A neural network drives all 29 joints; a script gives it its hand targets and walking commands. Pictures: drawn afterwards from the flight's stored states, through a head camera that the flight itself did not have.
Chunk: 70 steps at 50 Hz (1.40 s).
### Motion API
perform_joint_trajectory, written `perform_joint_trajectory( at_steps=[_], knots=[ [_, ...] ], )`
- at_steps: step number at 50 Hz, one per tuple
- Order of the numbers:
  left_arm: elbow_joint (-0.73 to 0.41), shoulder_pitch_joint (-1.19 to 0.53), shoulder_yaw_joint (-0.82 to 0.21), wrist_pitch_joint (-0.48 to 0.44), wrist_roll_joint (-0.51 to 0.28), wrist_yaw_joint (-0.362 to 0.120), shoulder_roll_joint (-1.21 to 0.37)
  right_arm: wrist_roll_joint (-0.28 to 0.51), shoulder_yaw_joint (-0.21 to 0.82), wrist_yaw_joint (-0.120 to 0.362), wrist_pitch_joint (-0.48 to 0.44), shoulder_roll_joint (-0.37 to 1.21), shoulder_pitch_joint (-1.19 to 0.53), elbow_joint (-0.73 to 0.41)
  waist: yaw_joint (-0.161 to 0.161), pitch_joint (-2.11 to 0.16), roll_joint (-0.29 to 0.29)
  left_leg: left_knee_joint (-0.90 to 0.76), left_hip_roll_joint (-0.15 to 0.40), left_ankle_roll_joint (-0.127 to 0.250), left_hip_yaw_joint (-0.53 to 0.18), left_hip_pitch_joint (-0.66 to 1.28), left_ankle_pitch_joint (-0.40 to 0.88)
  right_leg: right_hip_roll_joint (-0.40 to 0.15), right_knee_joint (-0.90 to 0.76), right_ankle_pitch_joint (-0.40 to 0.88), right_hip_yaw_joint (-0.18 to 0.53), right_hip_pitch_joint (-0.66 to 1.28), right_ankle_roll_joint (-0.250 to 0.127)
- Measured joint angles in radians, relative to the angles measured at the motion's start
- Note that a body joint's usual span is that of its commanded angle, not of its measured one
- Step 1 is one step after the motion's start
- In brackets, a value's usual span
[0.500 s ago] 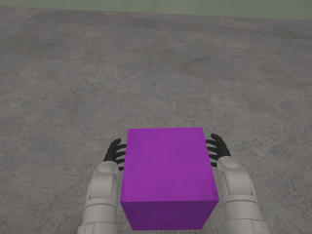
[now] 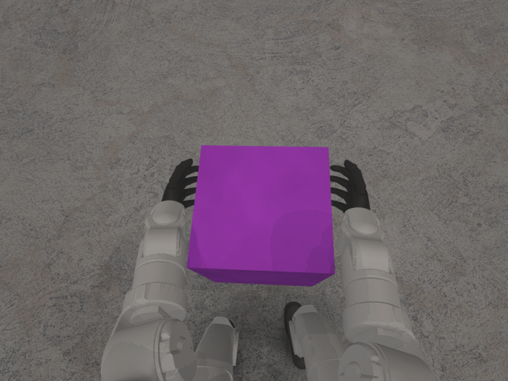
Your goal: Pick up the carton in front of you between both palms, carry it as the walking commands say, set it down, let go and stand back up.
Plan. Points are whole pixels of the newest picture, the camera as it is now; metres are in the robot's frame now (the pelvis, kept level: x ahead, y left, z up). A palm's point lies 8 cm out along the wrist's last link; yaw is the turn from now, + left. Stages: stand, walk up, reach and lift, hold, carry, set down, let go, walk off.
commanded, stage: set down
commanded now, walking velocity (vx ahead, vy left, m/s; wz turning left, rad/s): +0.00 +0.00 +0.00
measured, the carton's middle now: (263, 224) +0.36 +0.00 -0.15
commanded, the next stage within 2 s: none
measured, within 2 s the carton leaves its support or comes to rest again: neither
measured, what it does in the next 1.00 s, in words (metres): lowers itself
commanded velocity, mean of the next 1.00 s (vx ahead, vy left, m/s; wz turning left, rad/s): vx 0.00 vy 0.00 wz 0.00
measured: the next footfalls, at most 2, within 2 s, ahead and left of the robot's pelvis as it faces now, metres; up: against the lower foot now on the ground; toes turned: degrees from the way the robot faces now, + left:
none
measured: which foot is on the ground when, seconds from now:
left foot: down 0.00-1.00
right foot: down 0.00-1.00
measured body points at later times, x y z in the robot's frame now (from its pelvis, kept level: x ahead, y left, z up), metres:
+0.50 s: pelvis -0.01 +0.04 -0.13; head +0.22 +0.03 +0.26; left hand +0.45 +0.12 -0.22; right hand +0.39 -0.17 -0.21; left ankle +0.04 +0.15 -0.70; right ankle +0.09 -0.11 -0.70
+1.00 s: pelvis -0.04 +0.03 -0.25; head +0.26 +0.02 +0.08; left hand +0.49 +0.08 -0.38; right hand +0.39 -0.21 -0.37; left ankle +0.04 +0.15 -0.70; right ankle +0.09 -0.11 -0.70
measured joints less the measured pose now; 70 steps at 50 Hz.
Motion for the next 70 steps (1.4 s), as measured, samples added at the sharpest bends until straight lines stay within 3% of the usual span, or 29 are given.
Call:
perform_joint_trajectory(
  at_steps=[5, 11, 19, 27, 43, 60, 66, 70],
  knots=[
    [-0.029, -0.020, -0.077, -0.063, -0.108, 0.020, 0.031, 0.083, 0.040, -0.026, -0.081, -0.009, 0.023, -0.067, -0.008, -0.055, 0.011, 0.134, -0.020, -0.026, 0.008, -0.269, -0.025, 0.000, 0.126, -0.021, 0.014, -0.267, 0.018],
    [-0.038, -0.062, -0.115, -0.056, -0.187, 0.042, 0.041, 0.133, 0.039, -0.026, -0.080, -0.030, 0.006, -0.107, -0.025, -0.177, 0.037, 0.311, -0.051, -0.013, 0.021, -0.523, -0.082, -0.005, 0.293, -0.078, 0.028, -0.517, 0.044],
    [0.019, -0.122, -0.098, -0.010, -0.173, 0.085, 0.019, 0.115, -0.034, 0.013, -0.030, -0.064, -0.066, -0.045, -0.055, -0.293, 0.053, 0.479, -0.077, 0.007, 0.043, -0.724, -0.146, -0.006, 0.457, -0.143, 0.049, -0.715, 0.073],
    [0.079, -0.176, -0.131, -0.028, -0.181, 0.126, 0.036, 0.130, -0.066, 0.032, -0.047, -0.106, -0.130, 0.027, -0.083, -0.334, 0.051, 0.610, -0.096, 0.008, 0.053, -0.904, -0.182, 0.000, 0.587, -0.181, 0.060, -0.894, 0.087],
    [0.195, -0.398, -0.243, -0.041, -0.260, 0.164, 0.133, 0.211, -0.088, -0.004, -0.063, -0.160, -0.273, 0.059, -0.109, -0.251, 0.056, 0.892, -0.126, -0.020, 0.053, -1.207, -0.232, 0.026, 0.867, -0.222, 0.058, -1.200, 0.102],
    [0.384, -0.690, -0.292, -0.035, -0.273, 0.162, 0.234, 0.206, -0.139, -0.035, -0.047, -0.202, -0.479, 0.137, -0.143, -0.091, 0.068, 1.119, -0.156, -0.050, 0.051, -1.429, -0.233, 0.050, 1.080, -0.212, 0.051, -1.417, 0.122],
    [0.435, -0.782, -0.346, -0.036, -0.294, 0.169, 0.268, 0.221, -0.150, -0.041, -0.052, -0.223, -0.543, 0.164, -0.156, -0.019, 0.068, 1.184, -0.167, -0.054, 0.051, -1.497, -0.228, 0.050, 1.137, -0.208, 0.046, -1.478, 0.132],
    [0.452, -0.823, -0.401, -0.035, -0.316, 0.189, 0.271, 0.249, -0.160, -0.039, -0.056, -0.240, -0.554, 0.174, -0.174, 0.045, 0.052, 1.217, -0.188, -0.056, 0.049, -1.501, -0.230, 0.021, 1.177, -0.227, 0.036, -1.473, 0.127]
  ],
)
